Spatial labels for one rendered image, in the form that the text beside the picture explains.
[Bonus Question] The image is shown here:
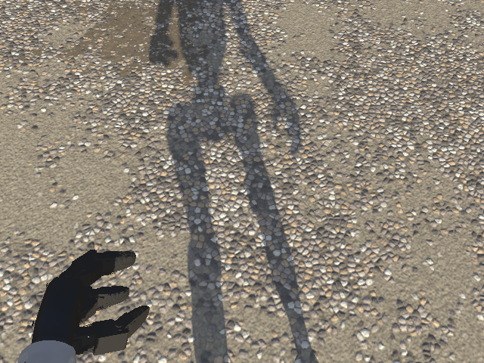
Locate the left robot hand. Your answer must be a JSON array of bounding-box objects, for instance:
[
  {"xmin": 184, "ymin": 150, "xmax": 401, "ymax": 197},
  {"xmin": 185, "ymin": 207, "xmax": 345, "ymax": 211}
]
[{"xmin": 31, "ymin": 250, "xmax": 150, "ymax": 355}]

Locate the left robot forearm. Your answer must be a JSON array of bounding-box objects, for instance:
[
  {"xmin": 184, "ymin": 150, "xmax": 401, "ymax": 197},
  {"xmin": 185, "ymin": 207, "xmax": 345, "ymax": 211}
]
[{"xmin": 17, "ymin": 340, "xmax": 76, "ymax": 363}]

